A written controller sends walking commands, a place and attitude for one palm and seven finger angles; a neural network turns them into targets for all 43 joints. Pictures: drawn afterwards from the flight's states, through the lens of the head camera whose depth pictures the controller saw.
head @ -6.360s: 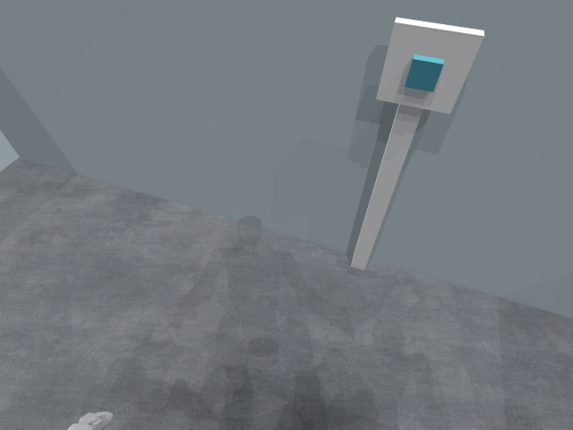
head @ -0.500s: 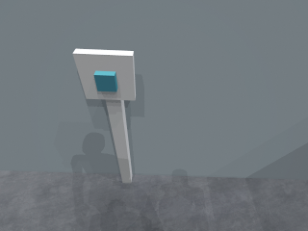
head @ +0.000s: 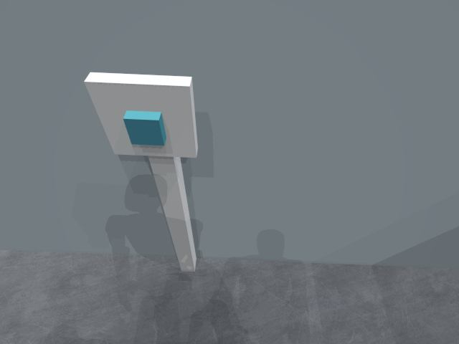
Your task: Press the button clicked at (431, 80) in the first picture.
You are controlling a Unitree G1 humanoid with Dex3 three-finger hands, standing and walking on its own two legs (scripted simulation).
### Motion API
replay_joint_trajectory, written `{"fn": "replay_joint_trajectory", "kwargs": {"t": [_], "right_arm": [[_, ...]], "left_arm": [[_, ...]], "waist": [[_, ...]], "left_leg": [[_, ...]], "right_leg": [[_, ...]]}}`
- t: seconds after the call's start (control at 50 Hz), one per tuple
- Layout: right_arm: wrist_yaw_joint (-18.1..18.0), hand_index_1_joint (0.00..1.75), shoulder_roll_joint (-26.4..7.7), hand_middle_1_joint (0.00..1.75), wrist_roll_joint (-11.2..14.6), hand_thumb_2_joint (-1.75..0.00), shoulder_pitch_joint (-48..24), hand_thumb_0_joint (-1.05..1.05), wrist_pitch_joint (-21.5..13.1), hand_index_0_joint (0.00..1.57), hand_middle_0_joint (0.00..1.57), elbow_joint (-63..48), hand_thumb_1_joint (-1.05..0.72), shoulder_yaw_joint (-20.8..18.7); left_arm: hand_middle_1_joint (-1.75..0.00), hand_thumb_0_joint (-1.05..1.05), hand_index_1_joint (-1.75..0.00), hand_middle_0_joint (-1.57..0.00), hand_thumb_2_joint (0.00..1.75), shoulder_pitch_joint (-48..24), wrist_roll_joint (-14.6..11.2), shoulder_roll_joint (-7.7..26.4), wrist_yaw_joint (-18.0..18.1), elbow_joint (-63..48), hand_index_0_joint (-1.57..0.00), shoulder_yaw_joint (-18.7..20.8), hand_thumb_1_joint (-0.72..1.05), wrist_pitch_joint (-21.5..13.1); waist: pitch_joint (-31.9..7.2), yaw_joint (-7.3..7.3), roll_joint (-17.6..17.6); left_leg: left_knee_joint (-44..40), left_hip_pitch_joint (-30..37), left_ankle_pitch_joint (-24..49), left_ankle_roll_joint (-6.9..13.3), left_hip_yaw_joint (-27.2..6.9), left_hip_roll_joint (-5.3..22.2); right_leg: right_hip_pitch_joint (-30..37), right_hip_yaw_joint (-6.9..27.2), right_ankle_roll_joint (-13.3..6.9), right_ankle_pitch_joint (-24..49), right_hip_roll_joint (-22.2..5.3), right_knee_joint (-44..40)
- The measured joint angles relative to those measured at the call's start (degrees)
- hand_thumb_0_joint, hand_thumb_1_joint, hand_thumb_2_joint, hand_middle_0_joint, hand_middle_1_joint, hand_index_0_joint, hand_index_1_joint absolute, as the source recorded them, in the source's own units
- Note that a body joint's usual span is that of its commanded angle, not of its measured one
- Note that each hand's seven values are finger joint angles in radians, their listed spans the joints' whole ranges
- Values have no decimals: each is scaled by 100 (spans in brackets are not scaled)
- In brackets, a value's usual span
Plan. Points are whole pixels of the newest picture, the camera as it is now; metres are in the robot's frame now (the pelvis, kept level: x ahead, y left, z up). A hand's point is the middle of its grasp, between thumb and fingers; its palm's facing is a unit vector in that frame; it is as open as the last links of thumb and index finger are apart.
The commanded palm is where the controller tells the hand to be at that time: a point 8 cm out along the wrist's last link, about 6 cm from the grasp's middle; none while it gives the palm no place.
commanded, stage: come to a stop and stand still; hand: left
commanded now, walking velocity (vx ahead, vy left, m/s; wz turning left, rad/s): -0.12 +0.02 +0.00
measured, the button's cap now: (146, 127) +0.47 +0.19 +0.11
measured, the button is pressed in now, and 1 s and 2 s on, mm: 0 0 0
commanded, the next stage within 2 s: look again from close up in 0.68 s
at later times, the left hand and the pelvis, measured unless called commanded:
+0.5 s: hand out of the picture -0.01 +0.18 -0.17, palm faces -0.01 -0.98 -0.20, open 7.3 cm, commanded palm none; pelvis -0.02 +0.01 +0.01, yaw -2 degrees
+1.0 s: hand out of the picture +0.00 +0.18 -0.17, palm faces -0.02 -0.98 -0.19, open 7.3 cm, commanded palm none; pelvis -0.01 +0.01 +0.01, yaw -2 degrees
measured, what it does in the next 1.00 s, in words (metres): stands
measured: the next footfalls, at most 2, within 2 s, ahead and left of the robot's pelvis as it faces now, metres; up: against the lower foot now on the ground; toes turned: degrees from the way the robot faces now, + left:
none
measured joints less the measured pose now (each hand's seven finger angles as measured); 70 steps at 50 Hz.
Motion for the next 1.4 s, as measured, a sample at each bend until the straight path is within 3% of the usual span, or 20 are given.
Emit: {"fn": "replay_joint_trajectory", "kwargs": {"t": [0.02,0.04,0.12,0.4,0.46,0.56,0.8,1.4], "right_arm": [[-22,30,-38,30,-27,-89,-52,1,10,20,20,6,-91,0],[-36,30,-64,30,-41,-89,-109,2,15,20,20,44,-92,-12],[-26,30,-169,30,-46,-89,-221,3,9,20,20,38,-94,-46],[40,30,-373,30,-70,-89,-341,2,-20,20,20,6,-94,28],[138,30,-460,30,-60,-89,-325,1,65,20,20,-172,-93,20],[198,30,-481,30,-116,-89,-156,1,21,20,20,-416,-92,49],[205,30,-309,30,-108,-89,49,1,-11,20,20,-204,-91,185],[85,30,-322,30,-71,-89,-243,1,-48,20,20,141,-92,130]], "left_arm": [[-30,2,-30,-20,90,-29,-27,13,12,-15,-20,-10,93,40],[-30,2,-30,-20,90,-56,-56,37,14,-25,-20,-11,93,85],[-30,2,-30,-20,90,-108,-60,100,28,-62,-20,-5,93,221],[-30,1,-30,-20,90,-111,-62,147,-32,24,-20,-122,92,147],[-30,1,-30,-20,90,-51,-47,91,18,-1,-20,-212,92,62],[-30,1,-30,-20,90,-20,-60,112,-56,0,-20,-260,91,124],[-30,1,-30,-20,90,-95,-83,182,-77,3,-20,-261,91,125],[-30,1,-30,-20,90,-90,-62,53,-23,318,-20,-244,91,54]], "waist": [[21,0,25],[43,28,-3],[-15,84,-115],[-127,53,9],[-111,23,157],[-139,-65,200],[-164,-7,146],[-111,58,29]], "left_leg": [[-381,51,644,19,20,1],[-447,105,799,35,59,-8],[-678,278,541,71,213,-74],[-1303,482,977,73,274,-99],[-881,155,838,67,228,15],[-635,-47,751,144,238,-50],[-972,99,902,188,321,-176],[-1069,360,772,34,256,-34]], "right_leg": [[29,-19,24,-4,15,2],[55,9,53,-26,4,23],[136,145,76,102,-41,-185],[298,185,96,504,-8,-761],[134,150,90,548,80,-682],[-111,171,118,415,-13,-338],[-105,251,169,453,-117,-414],[246,181,90,332,43,-669]]}}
